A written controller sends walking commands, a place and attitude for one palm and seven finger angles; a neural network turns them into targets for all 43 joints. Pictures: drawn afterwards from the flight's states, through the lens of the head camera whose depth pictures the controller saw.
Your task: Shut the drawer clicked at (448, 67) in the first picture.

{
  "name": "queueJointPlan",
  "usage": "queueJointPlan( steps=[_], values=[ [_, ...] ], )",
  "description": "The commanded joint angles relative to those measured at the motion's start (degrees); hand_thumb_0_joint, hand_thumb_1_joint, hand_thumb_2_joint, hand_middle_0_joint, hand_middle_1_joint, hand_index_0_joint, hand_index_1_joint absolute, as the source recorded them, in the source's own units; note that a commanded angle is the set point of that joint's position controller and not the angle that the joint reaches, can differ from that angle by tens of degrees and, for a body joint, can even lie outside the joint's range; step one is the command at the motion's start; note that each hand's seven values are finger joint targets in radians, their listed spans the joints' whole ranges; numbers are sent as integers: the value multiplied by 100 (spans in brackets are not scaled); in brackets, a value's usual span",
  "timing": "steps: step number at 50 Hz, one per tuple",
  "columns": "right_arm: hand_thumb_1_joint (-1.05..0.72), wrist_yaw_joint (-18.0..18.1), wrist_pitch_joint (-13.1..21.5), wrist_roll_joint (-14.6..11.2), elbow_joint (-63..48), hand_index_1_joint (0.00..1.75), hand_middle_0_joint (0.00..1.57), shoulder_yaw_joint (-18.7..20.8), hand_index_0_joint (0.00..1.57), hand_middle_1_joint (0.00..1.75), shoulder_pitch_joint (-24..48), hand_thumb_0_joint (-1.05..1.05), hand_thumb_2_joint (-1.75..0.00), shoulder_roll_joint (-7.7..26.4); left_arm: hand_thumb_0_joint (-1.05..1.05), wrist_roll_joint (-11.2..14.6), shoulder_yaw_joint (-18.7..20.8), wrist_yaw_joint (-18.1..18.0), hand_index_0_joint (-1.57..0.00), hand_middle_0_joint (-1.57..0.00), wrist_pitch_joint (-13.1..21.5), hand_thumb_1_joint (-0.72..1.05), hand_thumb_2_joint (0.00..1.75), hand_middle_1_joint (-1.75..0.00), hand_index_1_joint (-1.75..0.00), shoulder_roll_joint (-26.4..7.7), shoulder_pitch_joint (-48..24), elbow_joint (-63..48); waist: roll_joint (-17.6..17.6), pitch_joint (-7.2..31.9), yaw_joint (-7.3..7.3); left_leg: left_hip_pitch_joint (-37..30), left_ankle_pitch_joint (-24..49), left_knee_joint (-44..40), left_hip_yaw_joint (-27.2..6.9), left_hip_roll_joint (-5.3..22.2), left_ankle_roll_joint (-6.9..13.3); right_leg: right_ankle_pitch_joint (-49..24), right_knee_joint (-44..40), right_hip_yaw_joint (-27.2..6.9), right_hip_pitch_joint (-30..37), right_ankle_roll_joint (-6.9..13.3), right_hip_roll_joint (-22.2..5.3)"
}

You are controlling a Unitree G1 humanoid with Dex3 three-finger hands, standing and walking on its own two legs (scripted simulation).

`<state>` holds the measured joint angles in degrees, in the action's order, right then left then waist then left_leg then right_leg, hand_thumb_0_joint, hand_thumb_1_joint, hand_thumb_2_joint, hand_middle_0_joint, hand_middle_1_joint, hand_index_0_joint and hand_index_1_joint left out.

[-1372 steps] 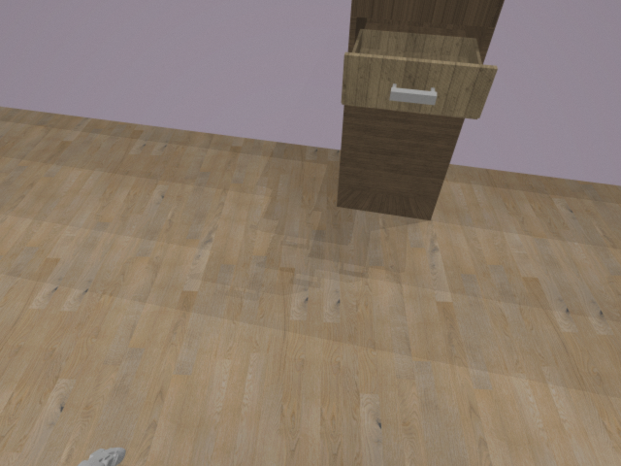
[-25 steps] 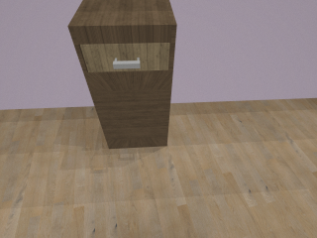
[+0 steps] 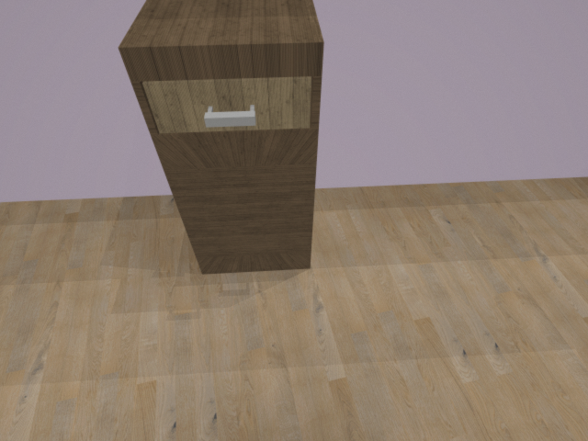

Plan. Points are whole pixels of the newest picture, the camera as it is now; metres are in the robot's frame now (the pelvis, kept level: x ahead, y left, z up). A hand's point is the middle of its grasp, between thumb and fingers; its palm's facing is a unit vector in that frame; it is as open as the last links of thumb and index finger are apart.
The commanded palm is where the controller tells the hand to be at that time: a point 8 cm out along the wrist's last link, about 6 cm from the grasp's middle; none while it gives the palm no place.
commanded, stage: look to check the result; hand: left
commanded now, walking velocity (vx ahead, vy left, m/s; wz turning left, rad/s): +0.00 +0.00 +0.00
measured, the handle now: (231, 114) +0.82 +0.20 -0.02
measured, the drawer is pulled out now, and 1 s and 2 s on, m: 0.00 0.00 0.00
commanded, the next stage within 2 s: stand and wait in 0.08 s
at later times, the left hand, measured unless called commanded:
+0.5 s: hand out of the picture +0.06 +0.21 -0.17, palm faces -0.02 -0.96 -0.28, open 7.3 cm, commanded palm none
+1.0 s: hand out of the picture +0.06 +0.21 -0.16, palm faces -0.02 -0.96 -0.29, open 7.3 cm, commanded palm none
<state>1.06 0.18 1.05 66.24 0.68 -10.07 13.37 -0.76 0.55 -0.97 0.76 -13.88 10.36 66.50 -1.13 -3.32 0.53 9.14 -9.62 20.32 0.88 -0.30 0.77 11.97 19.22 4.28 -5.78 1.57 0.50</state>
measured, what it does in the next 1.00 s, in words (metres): stands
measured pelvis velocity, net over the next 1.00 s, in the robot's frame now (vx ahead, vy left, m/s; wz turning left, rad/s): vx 0.01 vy -0.01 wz -0.01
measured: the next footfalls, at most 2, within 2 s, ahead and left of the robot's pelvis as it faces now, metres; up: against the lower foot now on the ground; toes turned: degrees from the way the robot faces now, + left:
none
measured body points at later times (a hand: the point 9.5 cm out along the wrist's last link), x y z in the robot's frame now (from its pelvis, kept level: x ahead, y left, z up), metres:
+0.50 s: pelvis +0.01 -0.01 +0.00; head +0.02 -0.01 +0.45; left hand +0.06 +0.26 -0.15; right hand +0.05 -0.27 -0.15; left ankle +0.02 +0.11 -0.75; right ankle -0.01 -0.10 -0.75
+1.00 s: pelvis +0.01 -0.01 +0.00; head +0.02 -0.01 +0.45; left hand +0.07 +0.26 -0.14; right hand +0.05 -0.27 -0.15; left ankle +0.02 +0.11 -0.75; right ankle -0.01 -0.10 -0.75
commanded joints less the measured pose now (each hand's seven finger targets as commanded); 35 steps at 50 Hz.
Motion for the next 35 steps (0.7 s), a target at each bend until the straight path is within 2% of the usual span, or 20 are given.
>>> queueJointPlan(
  steps=[1,14,20,24,29,35],
  values=[
    [-90,80,58,-18,-225,30,20,122,20,30,-74,0,-90,854,0,33,164,-36,-20,-20,88,90,90,-30,-30,-890,18,-235,61,133,-9,-174,652,-307,-598,673,112,-390,-454,-676,-242,116,-779],
    [-90,92,87,-20,-246,30,20,122,20,30,-1,0,-90,927,0,31,197,-44,-20,-20,121,90,90,-30,-30,-966,-21,-275,91,317,-18,-307,993,-281,-557,700,94,-970,-431,-653,-38,89,-811],
    [-90,90,78,-16,-256,30,20,127,20,30,30,0,-90,961,0,36,199,-42,-20,-20,118,90,90,-30,-30,-977,-75,-298,43,243,-9,-295,870,-314,-552,706,84,-844,-491,-681,-66,93,-805],
    [-90,88,74,-19,-261,30,20,130,20,30,30,0,-90,975,0,33,206,-38,-20,-20,117,90,90,-30,-30,-1002,-92,-303,132,189,-10,-290,809,-334,-545,705,79,-772,-529,-688,-104,78,-794],
    [-90,88,87,-18,-262,30,20,127,20,30,36,0,-90,1006,0,37,209,-37,-20,-20,124,90,90,-30,-30,-1027,-92,-310,55,304,-14,-345,937,-325,-547,718,85,-928,-495,-690,-28,90,-804],
    [-90,94,95,-20,-257,30,20,131,20,30,24,0,-90,1029,0,39,207,-40,-20,-20,131,90,90,-30,-30,-1046,-94,-306,133,335,-11,-410,1058,-325,-542,732,91,-1106,-471,-686,-1,90,-804]
  ],
)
